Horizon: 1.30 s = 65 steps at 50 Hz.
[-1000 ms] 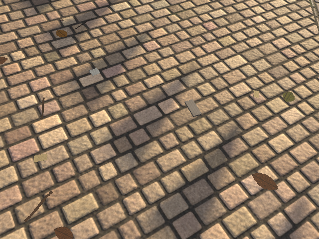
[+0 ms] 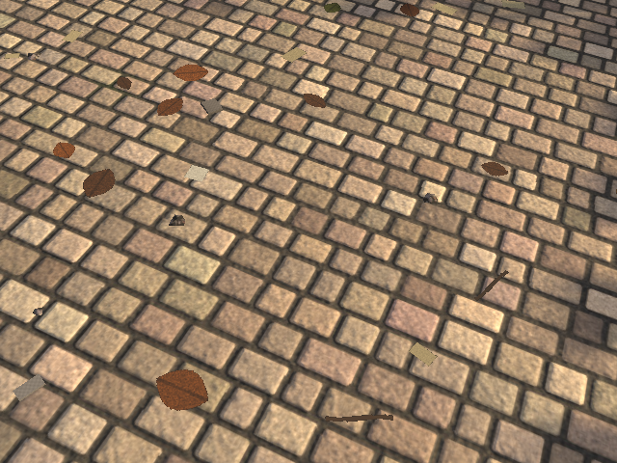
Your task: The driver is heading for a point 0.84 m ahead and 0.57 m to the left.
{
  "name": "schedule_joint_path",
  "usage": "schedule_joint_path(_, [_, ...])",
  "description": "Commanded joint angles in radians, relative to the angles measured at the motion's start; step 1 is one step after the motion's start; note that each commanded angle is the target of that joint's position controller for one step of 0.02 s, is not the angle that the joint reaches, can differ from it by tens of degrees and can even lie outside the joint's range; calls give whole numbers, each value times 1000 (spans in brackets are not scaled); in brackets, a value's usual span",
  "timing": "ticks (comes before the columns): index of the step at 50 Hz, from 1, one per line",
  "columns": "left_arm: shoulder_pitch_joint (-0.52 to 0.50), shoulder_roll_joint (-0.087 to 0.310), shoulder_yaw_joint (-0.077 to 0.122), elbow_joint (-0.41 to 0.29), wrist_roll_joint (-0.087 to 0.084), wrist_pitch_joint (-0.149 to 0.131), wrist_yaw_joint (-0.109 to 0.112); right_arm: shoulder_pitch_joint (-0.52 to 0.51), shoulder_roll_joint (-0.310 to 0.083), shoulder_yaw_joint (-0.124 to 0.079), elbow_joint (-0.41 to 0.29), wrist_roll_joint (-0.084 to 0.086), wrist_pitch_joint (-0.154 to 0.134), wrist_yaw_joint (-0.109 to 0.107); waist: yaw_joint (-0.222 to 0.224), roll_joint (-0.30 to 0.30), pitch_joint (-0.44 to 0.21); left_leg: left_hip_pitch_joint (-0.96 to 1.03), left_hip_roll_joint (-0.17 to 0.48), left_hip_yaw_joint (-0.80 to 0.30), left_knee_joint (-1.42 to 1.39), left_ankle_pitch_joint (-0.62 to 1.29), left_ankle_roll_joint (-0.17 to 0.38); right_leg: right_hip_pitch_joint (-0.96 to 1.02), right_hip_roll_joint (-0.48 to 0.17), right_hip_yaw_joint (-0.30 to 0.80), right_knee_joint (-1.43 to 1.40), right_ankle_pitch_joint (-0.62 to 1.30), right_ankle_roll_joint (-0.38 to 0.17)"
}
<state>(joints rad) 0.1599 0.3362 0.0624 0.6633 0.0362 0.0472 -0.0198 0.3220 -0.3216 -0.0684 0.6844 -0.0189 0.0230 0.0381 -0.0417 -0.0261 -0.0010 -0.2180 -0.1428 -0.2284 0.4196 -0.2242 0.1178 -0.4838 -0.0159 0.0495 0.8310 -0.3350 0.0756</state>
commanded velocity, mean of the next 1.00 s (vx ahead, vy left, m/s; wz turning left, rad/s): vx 0.90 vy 0.00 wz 0.99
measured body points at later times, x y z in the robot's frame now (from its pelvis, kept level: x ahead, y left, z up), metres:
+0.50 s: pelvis +0.23 +0.03 -0.03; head +0.27 +0.04 +0.42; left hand +0.05 +0.26 -0.14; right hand +0.57 -0.06 -0.09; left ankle +0.32 +0.20 -0.68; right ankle +0.10 -0.15 -0.75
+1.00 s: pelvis +0.59 +0.34 -0.03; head +0.62 +0.38 +0.42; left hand +0.58 +0.68 -0.08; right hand +0.82 +0.13 -0.14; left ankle +0.41 +0.20 -0.74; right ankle +0.84 +0.42 -0.72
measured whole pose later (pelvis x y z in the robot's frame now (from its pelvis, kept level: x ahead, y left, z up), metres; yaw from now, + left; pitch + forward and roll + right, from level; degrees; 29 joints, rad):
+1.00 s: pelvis +0.59 +0.34 -0.03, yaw +56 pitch +3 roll +0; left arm -0.02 0.27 -0.02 0.56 0.04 -0.05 -0.02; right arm 0.46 -0.35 -0.06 0.85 0.00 -0.08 0.01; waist -0.12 0.01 0.05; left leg 0.18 -0.18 -0.29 0.31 -0.43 0.19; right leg -0.66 -0.06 0.03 0.58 0.00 0.01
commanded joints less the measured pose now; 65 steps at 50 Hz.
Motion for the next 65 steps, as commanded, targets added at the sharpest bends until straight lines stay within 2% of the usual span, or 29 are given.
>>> schedule_joint_path(1, [-166,63,9,-107,-10,-39,1,-32,-195,-53,-68,-1,-31,-2,-23,140,27,33,221,-372,-164,-351,153,-98,24,14,-107,14,2])
schedule_joint_path(4, [-120,65,6,-100,-36,-55,13,-120,-190,-49,-99,5,-40,7,29,139,26,-156,194,-394,-131,-301,122,161,42,29,-240,43,-17])
schedule_joint_path(6, [76,95,21,-41,-44,-69,36,-198,-154,-38,-117,6,-43,7,146,56,2,-422,118,-327,11,-340,50,556,28,8,-366,111,-41])
schedule_joint_path(7, [187,163,39,-19,-24,-83,51,-191,-86,-18,-121,10,-57,4,192,-72,-44,-552,33,-199,224,-410,2,728,-108,120,-434,-33,-63])
schedule_joint_path(8, [245,262,54,-35,7,-92,61,-207,-12,7,-163,27,-68,0,203,-259,-122,-657,-63,-5,536,-392,-33,788,-382,511,-607,-437,-116])
schedule_joint_path(9, [148,259,60,-39,17,-91,55,-207,-59,7,-171,11,-61,-10,133,-190,-71,-720,43,34,691,-224,-36,655,-452,694,-659,-556,-159])
schedule_joint_path(10, [100,179,42,-54,6,-91,47,-226,-106,-4,-156,-9,-51,-5,110,-87,-17,-714,97,57,760,-140,-39,579,-416,594,-632,-511,-154])
schedule_joint_path(12, [82,119,20,-49,-9,-96,40,-188,-107,-9,-127,-27,-38,32,74,-70,4,-672,139,87,802,-49,-59,507,-300,323,-629,-318,-122])
schedule_joint_path(21, [280,49,8,93,0,-152,17,-407,-52,21,-173,-21,-17,71,114,-54,159,-750,199,216,756,144,-57,486,-226,-160,-728,139,-119])
schedule_joint_path(25, [351,75,12,159,6,-149,31,-518,-6,53,-200,-18,-24,87,120,-47,194,-625,179,377,482,69,18,567,-221,-314,-717,590,-97])
schedule_joint_path(27, [344,121,16,168,1,-137,42,-448,-8,53,-173,-12,-24,69,52,-85,112,-402,79,463,401,12,66,588,-233,-363,-573,1253,-92])
schedule_joint_path(29, [292,204,34,154,2,-107,51,-156,-83,19,-93,-2,-30,44,-111,-140,-61,-93,13,427,373,-92,113,584,-291,-343,-207,1533,-116])
schedule_joint_path(30, [247,210,35,131,0,-98,44,81,-142,-14,-17,-3,-38,22,-208,-131,-168,217,-6,364,292,-98,150,429,-296,-320,90,1418,-128])
schedule_joint_path(31, [258,143,23,130,16,-100,31,111,-194,-46,26,2,-36,-2,-169,-15,-174,460,77,187,226,-155,158,145,-200,-293,388,580,-108])
schedule_joint_path(32, [251,48,-1,11,1,-115,10,15,-311,-72,-13,-7,-15,-11,-46,245,-226,689,341,-379,78,-276,296,-291,-6,-233,763,-155,-35])
schedule_joint_path(33, [105,124,6,-52,-6,-141,12,107,-304,-76,-22,-9,-5,-19,-118,56,-302,702,361,-549,-54,-246,314,-378,-11,-27,790,-57,-49])
schedule_joint_path(35, [86,95,-13,-53,-10,-160,19,77,-243,-65,29,-3,-27,-35,-30,-51,-53,409,336,-413,-147,-70,264,-351,-94,-2,617,-1,-56])
schedule_joint_path(38, [159,77,-20,-28,41,-105,15,-21,-154,-25,20,10,-72,-48,93,-37,42,81,220,-239,-159,96,254,-195,-146,4,465,-88,-13])
schedule_joint_path(42, [-88,30,-42,-129,27,-85,0,5,-143,-19,40,7,-107,-36,55,17,152,-155,118,-164,-249,171,219,-131,-123,-71,130,104,15])
schedule_joint_path(48, [-158,35,-47,-147,0,-102,-1,91,-180,-33,104,29,-116,-36,-5,53,41,74,140,-143,-154,768,111,131,9,-97,-253,421,-76])
schedule_joint_path(50, [36,115,-10,-93,-6,-109,19,85,-231,-41,119,13,-118,-41,97,83,-97,163,174,-150,103,1020,65,358,52,-80,-245,307,-103])
schedule_joint_path(51, [242,146,11,-38,-12,-108,36,21,-244,-43,117,-2,-118,-38,234,80,-173,98,157,-116,340,995,48,555,28,-90,-266,253,-116])
schedule_joint_path(52, [447,197,36,16,-1,-108,59,-25,-162,-24,105,-17,-130,-38,322,19,-252,-65,97,-56,681,714,31,770,-89,24,-232,39,-147])
schedule_joint_path(53, [411,275,51,29,37,-119,49,137,8,19,68,34,-129,-34,164,-358,-367,-377,-60,31,1050,-242,-17,960,-414,615,-385,-116,-292])
schedule_joint_path(54, [313,201,50,12,17,-114,26,89,-72,26,75,4,-129,-43,161,-239,-314,-466,7,45,1063,-165,10,861,-376,795,-521,-291,-297])
schedule_joint_path(56, [178,63,23,26,10,-121,13,-56,-99,22,73,-19,-112,-29,118,9,-47,-468,100,77,984,-34,3,557,-319,522,-547,-103,-293])
schedule_joint_path(57, [195,35,11,55,13,-130,12,-110,-76,25,58,-27,-104,-21,108,47,12,-465,107,79,964,-61,-3,479,-284,399,-534,167,-283])
schedule_joint_path(60, [264,5,-11,152,-16,-170,-5,-102,-11,42,38,-24,-84,-18,47,-14,39,-469,100,65,830,-150,-37,417,-270,188,-539,779,-262])
schedule_joint_path(65, [160,51,-12,168,-35,-174,-11,-211,37,81,4,-12,-90,29,17,-98,4,-66,62,265,216,293,-67,181,-102,-117,-616,789,-176])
